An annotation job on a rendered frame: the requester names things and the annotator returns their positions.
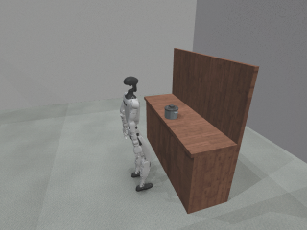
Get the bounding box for right robot hand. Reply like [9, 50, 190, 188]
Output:
[133, 145, 144, 159]

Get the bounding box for table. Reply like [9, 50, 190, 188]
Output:
[144, 48, 259, 214]

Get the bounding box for pot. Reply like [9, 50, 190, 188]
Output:
[164, 109, 178, 120]

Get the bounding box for robot head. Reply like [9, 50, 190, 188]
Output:
[123, 76, 139, 100]

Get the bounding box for left robot forearm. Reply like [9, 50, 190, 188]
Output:
[120, 112, 128, 128]

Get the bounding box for lid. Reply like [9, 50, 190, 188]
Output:
[164, 105, 178, 111]

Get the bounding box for right robot upper arm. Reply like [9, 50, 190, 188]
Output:
[128, 99, 140, 127]

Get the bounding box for right robot forearm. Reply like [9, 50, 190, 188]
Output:
[129, 122, 139, 147]

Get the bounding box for left robot hand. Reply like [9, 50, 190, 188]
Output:
[123, 127, 128, 139]

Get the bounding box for robot right foot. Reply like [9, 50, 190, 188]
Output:
[135, 183, 153, 192]

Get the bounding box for left robot upper arm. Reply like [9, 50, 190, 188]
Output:
[120, 92, 128, 115]

